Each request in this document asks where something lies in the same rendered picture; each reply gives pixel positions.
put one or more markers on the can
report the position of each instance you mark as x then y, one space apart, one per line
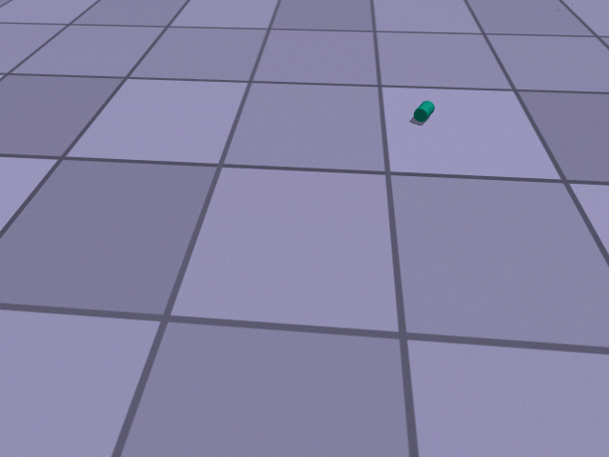
424 111

